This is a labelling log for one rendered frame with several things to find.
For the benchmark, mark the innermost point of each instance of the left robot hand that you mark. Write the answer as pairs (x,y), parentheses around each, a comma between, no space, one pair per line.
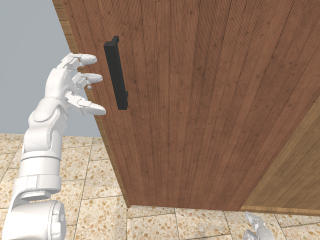
(59,83)

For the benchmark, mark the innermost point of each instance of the right robot hand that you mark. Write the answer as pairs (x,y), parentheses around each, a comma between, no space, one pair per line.
(262,233)

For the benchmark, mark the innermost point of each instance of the left robot upper arm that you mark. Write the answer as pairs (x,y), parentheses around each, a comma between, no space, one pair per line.
(44,220)

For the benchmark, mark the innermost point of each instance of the robot left forearm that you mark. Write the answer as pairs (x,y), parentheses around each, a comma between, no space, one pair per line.
(41,154)

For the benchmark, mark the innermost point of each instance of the handle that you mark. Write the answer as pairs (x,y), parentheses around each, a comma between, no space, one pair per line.
(115,69)

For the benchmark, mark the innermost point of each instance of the wardrobe door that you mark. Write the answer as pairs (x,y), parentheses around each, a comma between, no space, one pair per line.
(293,179)
(216,88)

